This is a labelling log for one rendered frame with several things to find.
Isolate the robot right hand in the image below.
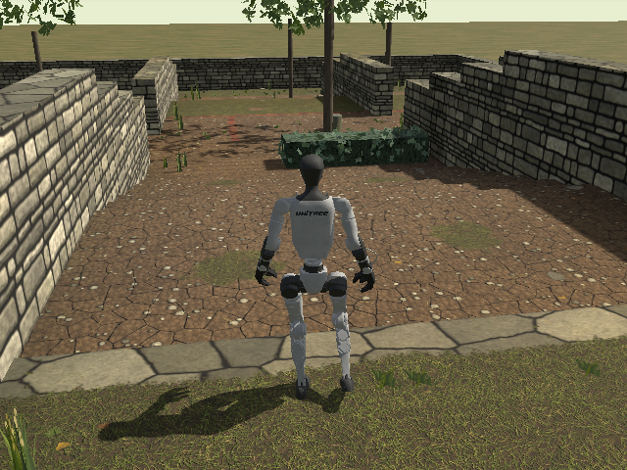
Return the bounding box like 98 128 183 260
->
353 269 375 293

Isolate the left robot foot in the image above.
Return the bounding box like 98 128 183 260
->
296 374 311 400

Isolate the robot right forearm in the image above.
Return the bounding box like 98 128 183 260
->
352 235 373 274

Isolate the robot left forearm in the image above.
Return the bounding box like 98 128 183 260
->
257 236 275 271

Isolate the right robot foot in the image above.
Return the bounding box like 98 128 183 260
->
340 374 355 392

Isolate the right robot upper arm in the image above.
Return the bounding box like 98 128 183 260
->
332 197 362 251

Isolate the left robot upper arm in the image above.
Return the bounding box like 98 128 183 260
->
265 197 292 251

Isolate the robot left hand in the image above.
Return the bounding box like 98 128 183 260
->
255 267 277 286

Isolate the robot foot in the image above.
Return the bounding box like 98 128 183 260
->
340 374 355 392
296 374 311 400

